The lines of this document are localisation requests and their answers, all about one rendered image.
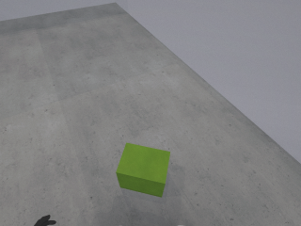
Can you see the carton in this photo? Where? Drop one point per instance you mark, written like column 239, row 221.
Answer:
column 143, row 169

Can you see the robot left hand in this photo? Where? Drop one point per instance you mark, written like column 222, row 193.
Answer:
column 44, row 221

